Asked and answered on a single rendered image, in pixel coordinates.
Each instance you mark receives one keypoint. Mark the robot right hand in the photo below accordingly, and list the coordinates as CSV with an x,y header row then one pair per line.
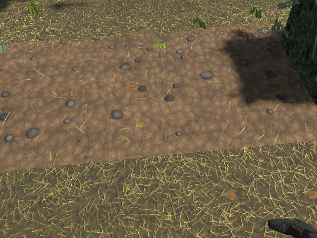
x,y
296,228

